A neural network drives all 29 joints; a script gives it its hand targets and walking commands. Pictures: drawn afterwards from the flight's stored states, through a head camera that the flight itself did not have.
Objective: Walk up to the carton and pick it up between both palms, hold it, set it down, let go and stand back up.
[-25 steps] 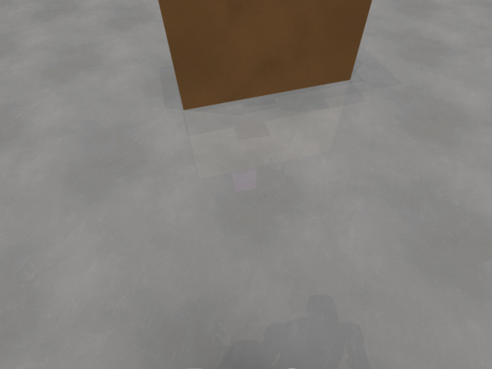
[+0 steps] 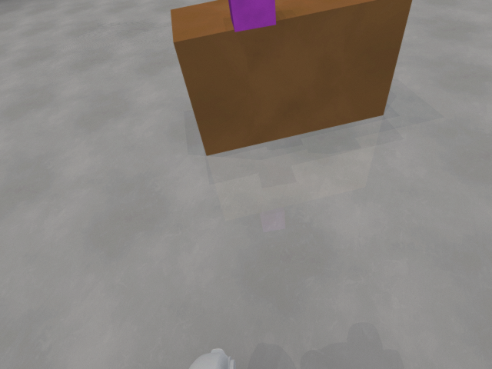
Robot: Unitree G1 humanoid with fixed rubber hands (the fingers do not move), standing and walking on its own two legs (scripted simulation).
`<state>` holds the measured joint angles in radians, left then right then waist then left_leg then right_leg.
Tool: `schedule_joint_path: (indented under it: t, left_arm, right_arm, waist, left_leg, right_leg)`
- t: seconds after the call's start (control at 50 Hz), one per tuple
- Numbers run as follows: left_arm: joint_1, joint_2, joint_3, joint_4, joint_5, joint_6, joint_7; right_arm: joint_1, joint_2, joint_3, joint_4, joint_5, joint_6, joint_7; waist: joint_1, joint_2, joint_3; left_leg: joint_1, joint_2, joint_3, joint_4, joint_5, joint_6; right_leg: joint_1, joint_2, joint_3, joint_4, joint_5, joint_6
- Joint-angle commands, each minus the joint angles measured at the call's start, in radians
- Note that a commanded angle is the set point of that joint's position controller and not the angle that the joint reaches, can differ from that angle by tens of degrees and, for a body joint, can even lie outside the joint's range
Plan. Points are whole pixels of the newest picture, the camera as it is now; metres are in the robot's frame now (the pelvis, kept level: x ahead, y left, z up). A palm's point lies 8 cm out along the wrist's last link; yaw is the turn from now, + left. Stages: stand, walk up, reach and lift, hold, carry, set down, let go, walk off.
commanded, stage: walk up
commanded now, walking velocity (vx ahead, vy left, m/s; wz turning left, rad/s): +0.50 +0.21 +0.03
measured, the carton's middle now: out of the picture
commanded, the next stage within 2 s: none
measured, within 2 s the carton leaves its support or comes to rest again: neither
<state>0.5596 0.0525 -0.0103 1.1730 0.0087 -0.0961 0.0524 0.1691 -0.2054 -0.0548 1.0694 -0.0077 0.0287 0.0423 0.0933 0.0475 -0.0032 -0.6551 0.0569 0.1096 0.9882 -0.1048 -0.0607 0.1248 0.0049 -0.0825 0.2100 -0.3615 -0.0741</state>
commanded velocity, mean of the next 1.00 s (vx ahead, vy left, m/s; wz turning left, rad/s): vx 0.50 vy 0.13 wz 0.02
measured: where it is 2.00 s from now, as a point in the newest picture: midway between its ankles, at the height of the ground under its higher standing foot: (262, 201)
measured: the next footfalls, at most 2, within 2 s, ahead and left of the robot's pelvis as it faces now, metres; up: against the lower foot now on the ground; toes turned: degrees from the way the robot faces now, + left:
left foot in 0.18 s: +0.25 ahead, +0.13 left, +0.00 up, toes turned +12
right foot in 0.68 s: +0.53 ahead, -0.03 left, +0.00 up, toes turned -10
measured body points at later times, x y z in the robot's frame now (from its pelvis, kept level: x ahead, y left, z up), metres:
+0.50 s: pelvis +0.29 +0.07 +0.00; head +0.30 +0.08 +0.45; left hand +0.45 +0.31 -0.12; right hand +0.20 -0.15 -0.15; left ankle +0.21 +0.12 -0.74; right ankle +0.40 -0.08 -0.65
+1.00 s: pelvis +0.59 +0.08 +0.00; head +0.59 +0.05 +0.45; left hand +0.47 +0.32 -0.13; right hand +0.71 -0.16 -0.15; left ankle +0.70 +0.26 -0.65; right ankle +0.49 -0.03 -0.74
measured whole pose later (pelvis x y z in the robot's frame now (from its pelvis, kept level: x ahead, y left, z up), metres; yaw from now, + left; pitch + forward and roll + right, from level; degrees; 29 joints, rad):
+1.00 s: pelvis +0.59 +0.08 +0.00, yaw +0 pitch -3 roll +2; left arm 0.50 0.17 0.04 1.17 0.04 -0.07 0.01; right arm 0.14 -0.25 -0.06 0.96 -0.01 -0.01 0.02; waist 0.05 0.05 0.05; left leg -0.66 0.11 0.02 1.07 -0.11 0.00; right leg 0.05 -0.09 -0.16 0.39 -0.38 0.03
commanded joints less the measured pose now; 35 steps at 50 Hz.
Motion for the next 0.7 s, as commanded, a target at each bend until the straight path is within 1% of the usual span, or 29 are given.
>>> schedule_joint_path:
  t: [0.0,0.02,0.04,0.08,0.1,0.12,0.14,0.16,0.18,0.2,0.22,0.24,0.26,0.28,0.32,0.34,0.36,0.38,0.4,0.44,0.46,0.48,0.52,0.56,0.6,0.62,0.64,0.66,0.68]
  left_arm:
    - [0.149,0.195,0.030,0.040,0.007,-0.003,0.026]
    - [0.121,0.208,0.033,0.034,0.004,-0.007,0.026]
    - [0.093,0.224,0.037,0.031,0.000,-0.010,0.026]
    - [0.077,0.266,0.047,0.031,-0.007,-0.010,0.022]
    - [0.068,0.267,0.051,0.030,-0.009,-0.009,0.018]
    - [0.049,0.265,0.052,0.019,-0.014,-0.009,0.010]
    - [0.023,0.249,0.050,0.001,-0.019,-0.010,-0.003]
    - [-0.032,0.209,0.043,-0.030,-0.031,-0.011,-0.013]
    - [-0.039,0.158,0.035,-0.063,-0.053,0.000,-0.027]
    - [-0.082,0.189,0.055,-0.097,-0.050,0.011,-0.032]
    - [-0.237,0.258,0.071,-0.143,-0.033,0.002,-0.036]
    - [-0.369,0.242,0.064,-0.185,-0.005,-0.007,-0.042]
    - [-0.377,0.189,0.059,-0.185,0.007,-0.006,-0.046]
    - [-0.315,0.141,0.057,-0.176,0.010,0.005,-0.046]
    - [-0.157,0.078,0.043,-0.150,0.007,0.038,-0.048]
    - [-0.107,0.078,0.044,-0.138,0.008,0.056,-0.053]
    - [-0.089,0.076,0.049,-0.140,0.009,0.071,-0.059]
    - [-0.138,0.084,0.049,-0.163,0.017,0.081,-0.065]
    - [-0.210,0.102,0.050,-0.189,0.018,0.086,-0.071]
    - [-0.352,0.144,0.055,-0.235,0.019,0.083,-0.078]
    - [-0.414,0.145,0.052,-0.254,0.018,0.076,-0.080]
    - [-0.471,0.148,0.049,-0.270,0.014,0.068,-0.081]
    - [-0.557,0.161,0.040,-0.284,0.009,0.053,-0.077]
    - [-0.526,0.166,0.037,-0.274,0.009,0.038,-0.071]
    - [-0.413,0.202,0.048,-0.237,0.019,0.029,-0.060]
    - [-0.307,0.222,0.059,-0.206,0.023,0.021,-0.056]
    - [-0.143,0.272,0.080,-0.161,0.027,0.013,-0.048]
    - [0.016,0.349,0.108,-0.123,0.040,0.011,-0.039]
    - [0.082,0.400,0.134,-0.086,0.047,0.017,-0.031]
  right_arm:
    - [-0.171,-0.008,0.025,-0.129,0.008,-0.042,-0.002]
    - [-0.156,-0.007,0.028,-0.129,0.009,-0.045,-0.005]
    - [-0.134,-0.015,0.029,-0.127,0.007,-0.051,-0.008]
    - [-0.044,-0.048,0.017,-0.107,0.002,-0.061,-0.017]
    - [0.046,-0.081,0.004,-0.084,-0.005,-0.066,-0.020]
    - [0.187,-0.120,-0.011,-0.054,-0.011,-0.073,-0.023]
    - [0.313,-0.181,-0.038,-0.019,-0.019,-0.075,-0.028]
    - [0.403,-0.238,-0.064,0.008,-0.032,-0.070,-0.038]
    - [0.402,-0.227,-0.057,0.021,-0.036,-0.062,-0.049]
    - [0.354,-0.204,-0.046,0.027,-0.023,-0.064,-0.054]
    - [0.314,-0.150,-0.027,0.016,-0.014,-0.075,-0.057]
    - [0.290,-0.110,-0.013,0.019,-0.022,-0.088,-0.059]
    - [0.261,-0.070,0.002,0.015,-0.027,-0.109,-0.054]
    - [0.218,-0.061,0.006,0.026,-0.026,-0.122,-0.048]
    - [0.124,-0.071,0.012,0.018,-0.018,-0.137,-0.039]
    - [0.085,-0.071,0.019,0.005,-0.011,-0.142,-0.038]
    - [0.066,-0.071,0.025,0.002,-0.007,-0.144,-0.037]
    - [0.077,-0.068,0.033,0.009,-0.004,-0.149,-0.035]
    - [0.095,-0.050,0.045,0.020,-0.001,-0.152,-0.032]
    - [0.169,-0.016,0.060,0.042,0.002,-0.156,-0.031]
    - [0.218,-0.012,0.058,0.060,0.003,-0.156,-0.035]
    - [0.267,-0.016,0.058,0.083,0.007,-0.156,-0.039]
    - [0.360,-0.055,0.043,0.107,0.008,-0.154,-0.050]
    - [0.393,-0.095,0.026,0.115,0.007,-0.145,-0.064]
    - [0.400,-0.126,0.006,0.116,0.008,-0.129,-0.078]
    - [0.392,-0.129,0.003,0.109,0.012,-0.123,-0.080]
    - [0.374,-0.121,-0.003,0.092,0.017,-0.120,-0.078]
    - [0.351,-0.086,0.003,0.059,0.027,-0.120,-0.073]
    - [0.306,-0.059,0.001,0.046,0.031,-0.120,-0.069]
  waist:
    - [-0.010,-0.199,0.156]
    - [-0.029,-0.196,0.135]
    - [-0.049,-0.225,0.104]
    - [-0.093,-0.262,0.031]
    - [-0.137,-0.253,-0.027]
    - [-0.210,-0.242,-0.107]
    - [-0.270,-0.205,-0.193]
    - [-0.323,-0.001,-0.238]
    - [-0.293,0.154,-0.258]
    - [-0.263,0.109,-0.201]
    - [-0.262,0.025,-0.070]
    - [-0.252,-0.094,0.071]
    - [-0.225,-0.188,0.171]
    - [-0.171,-0.221,0.226]
    - [-0.040,-0.127,0.206]
    - [0.010,-0.105,0.174]
    - [0.039,-0.064,0.173]
    - [0.031,-0.011,0.187]
    - [0.016,0.036,0.209]
    - [-0.033,0.063,0.231]
    - [-0.057,0.068,0.227]
    - [-0.085,0.091,0.205]
    - [-0.137,0.083,0.167]
    - [-0.129,0.114,0.080]
    - [-0.082,0.119,-0.021]
    - [-0.033,0.117,-0.090]
    - [0.036,0.068,-0.191]
    - [0.102,-0.081,-0.308]
    - [0.138,-0.177,-0.325]
  left_leg:
    - [-0.126,-0.031,0.087,-0.222,-0.046,0.026]
    - [-0.029,-0.047,0.108,-0.286,-0.059,0.040]
    - [0.053,-0.077,0.131,-0.347,-0.091,0.055]
    - [0.228,-0.123,0.157,-0.413,-0.180,0.106]
    - [0.382,-0.122,0.140,-0.454,-0.176,0.146]
    - [0.644,-0.082,0.097,-0.473,-0.082,0.195]
    - [0.878,-0.003,-0.028,-0.437,-0.016,0.259]
    - [1.049,0.180,-0.275,-0.470,0.053,0.358]
    - [1.126,0.372,-0.524,-0.570,0.088,0.473]
    - [1.039,0.417,-0.592,-0.616,0.008,0.528]
    - [0.844,0.398,-0.568,-0.668,0.092,0.477]
    - [0.639,0.373,-0.500,-0.718,0.172,0.411]
    - [0.472,0.372,-0.482,-0.763,0.187,0.335]
    - [0.349,0.363,-0.449,-0.780,0.182,0.287]
    - [0.249,0.304,-0.301,-0.824,0.109,0.243]
    - [0.252,0.258,-0.216,-0.831,0.091,0.223]
    - [0.226,0.203,-0.126,-0.848,0.097,0.202]
    - [0.205,0.154,-0.045,-0.869,0.141,0.185]
    - [0.207,0.116,-0.006,-0.881,0.235,0.171]
    - [0.267,0.069,0.051,-0.882,0.375,0.157]
    - [0.336,0.059,0.048,-0.881,0.453,0.151]
    - [0.446,0.071,0.033,-0.871,0.555,0.149]
    - [0.644,0.106,0.008,-0.819,0.792,0.149]
    - [0.791,0.131,0.010,-0.708,1.013,0.153]
    - [0.882,0.155,0.008,-0.533,1.131,0.155]
    - [0.835,0.149,0.013,-0.393,1.030,0.149]
    - [0.653,0.131,0.023,-0.207,0.808,0.125]
    - [0.390,0.055,0.045,0.079,0.439,0.080]
    - [0.126,-0.068,0.022,0.310,-0.262,0.048]
  right_leg:
    - [0.078,-0.278,0.020,0.030,1.195,0.076]
    - [0.046,-0.280,-0.015,0.053,1.294,0.075]
    - [0.051,-0.272,-0.036,0.087,1.409,0.071]
    - [0.046,-0.293,-0.024,0.226,1.625,0.045]
    - [-0.016,-0.307,-0.016,0.341,1.633,0.037]
    - [-0.184,-0.300,-0.021,0.523,1.527,0.050]
    - [-0.358,-0.273,-0.011,0.714,1.230,0.057]
    - [-0.567,-0.173,-0.026,1.040,0.597,0.077]
    - [-0.754,-0.039,-0.024,1.288,-0.097,0.081]
    - [-0.820,-0.050,0.032,1.415,-0.153,0.056]
    - [-0.825,-0.084,0.074,1.496,-0.080,0.042]
    - [-0.821,-0.120,0.107,1.455,-0.035,0.025]
    - [-0.793,-0.130,0.126,1.378,0.017,0.026]
    - [-0.752,-0.138,0.140,1.317,0.041,0.031]
    - [-0.659,-0.140,0.153,1.224,0.070,0.030]
    - [-0.631,-0.136,0.149,1.160,0.095,0.033]
    - [-0.607,-0.125,0.106,1.100,0.144,0.039]
    - [-0.590,-0.125,0.059,0.999,0.196,0.043]
    - [-0.593,-0.117,0.016,0.909,0.238,0.047]
    - [-0.599,-0.114,-0.048,0.728,0.327,0.057]
    - [-0.605,-0.102,-0.077,0.645,0.352,0.062]
    - [-0.625,-0.094,-0.092,0.584,0.356,0.071]
    - [-0.656,-0.062,-0.134,0.459,0.315,0.072]
    - [-0.596,-0.026,-0.157,0.380,0.234,0.052]
    - [-0.484,0.007,-0.159,0.335,0.129,0.017]
    - [-0.346,-0.014,-0.119,0.277,0.140,-0.014]
    - [-0.070,-0.102,-0.008,0.264,0.255,-0.058]
    - [0.217,-0.310,0.246,0.293,0.449,-0.143]
    - [0.405,-0.458,0.460,0.293,0.736,-0.222]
